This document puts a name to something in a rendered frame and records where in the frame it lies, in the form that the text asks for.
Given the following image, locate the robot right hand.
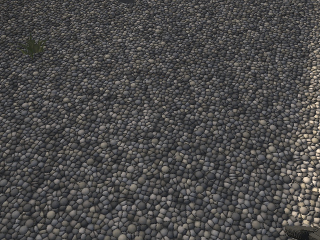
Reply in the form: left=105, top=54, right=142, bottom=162
left=285, top=225, right=320, bottom=240

